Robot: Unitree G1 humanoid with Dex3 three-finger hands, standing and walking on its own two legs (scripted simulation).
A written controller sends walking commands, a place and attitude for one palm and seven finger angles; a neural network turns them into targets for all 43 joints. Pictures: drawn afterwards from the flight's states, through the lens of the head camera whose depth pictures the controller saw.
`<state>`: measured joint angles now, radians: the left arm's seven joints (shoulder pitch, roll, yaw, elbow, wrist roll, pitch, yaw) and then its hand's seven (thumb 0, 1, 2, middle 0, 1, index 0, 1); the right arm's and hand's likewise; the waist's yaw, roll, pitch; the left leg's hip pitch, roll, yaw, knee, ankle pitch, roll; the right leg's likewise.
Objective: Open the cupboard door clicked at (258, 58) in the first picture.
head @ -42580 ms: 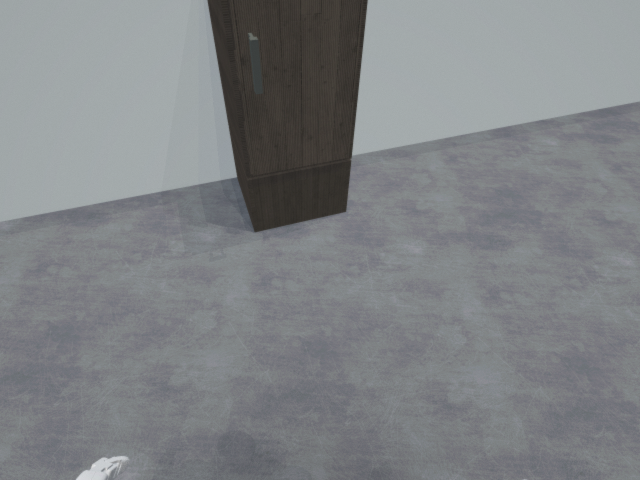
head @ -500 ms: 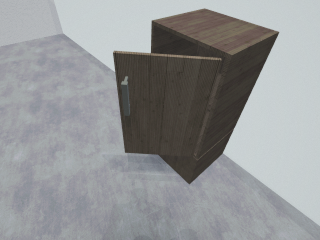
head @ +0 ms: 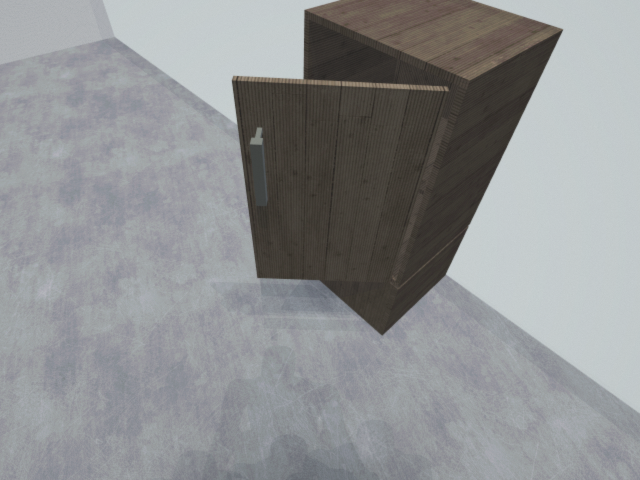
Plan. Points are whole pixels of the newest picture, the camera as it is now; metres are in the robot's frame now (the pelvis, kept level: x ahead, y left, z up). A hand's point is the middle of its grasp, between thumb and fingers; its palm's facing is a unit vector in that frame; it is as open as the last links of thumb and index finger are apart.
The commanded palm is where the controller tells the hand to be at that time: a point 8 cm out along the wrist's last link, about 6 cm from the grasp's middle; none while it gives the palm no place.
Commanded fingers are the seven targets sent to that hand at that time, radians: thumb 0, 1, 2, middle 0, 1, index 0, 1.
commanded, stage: come to a stop and stand still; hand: left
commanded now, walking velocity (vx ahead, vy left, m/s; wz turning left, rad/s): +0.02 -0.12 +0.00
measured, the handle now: (260, 167) +0.69 +0.16 -0.02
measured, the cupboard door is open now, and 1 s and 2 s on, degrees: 46 46 46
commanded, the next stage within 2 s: look again from close up in 0.08 s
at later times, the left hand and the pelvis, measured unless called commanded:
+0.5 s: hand out of the picture +0.05 +0.13 -0.17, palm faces +0.06 -0.98 -0.21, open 7.2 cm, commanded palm none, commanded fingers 0.00 0.90 0.90 -0.20 -0.30 -0.20 -0.30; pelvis +0.04 -0.05 +0.00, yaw +1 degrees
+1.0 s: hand out of the picture +0.02 +0.12 -0.19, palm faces +0.11 -0.98 -0.14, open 7.4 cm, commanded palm none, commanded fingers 0.00 0.90 0.90 -0.20 -0.30 -0.20 -0.30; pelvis +0.06 -0.04 -0.01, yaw +2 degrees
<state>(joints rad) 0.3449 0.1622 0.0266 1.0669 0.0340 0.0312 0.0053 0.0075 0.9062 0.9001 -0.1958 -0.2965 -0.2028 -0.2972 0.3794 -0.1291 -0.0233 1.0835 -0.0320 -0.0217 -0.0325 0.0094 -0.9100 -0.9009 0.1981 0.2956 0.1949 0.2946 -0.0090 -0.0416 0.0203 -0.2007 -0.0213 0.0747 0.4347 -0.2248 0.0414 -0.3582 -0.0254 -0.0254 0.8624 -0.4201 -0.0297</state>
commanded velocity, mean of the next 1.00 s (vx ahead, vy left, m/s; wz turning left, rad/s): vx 0.05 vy -0.02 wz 0.00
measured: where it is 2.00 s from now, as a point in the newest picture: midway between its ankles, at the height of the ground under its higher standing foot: outside the picture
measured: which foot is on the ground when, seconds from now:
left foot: down 0.00-1.00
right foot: up 0.00-0.18, down 0.20-1.00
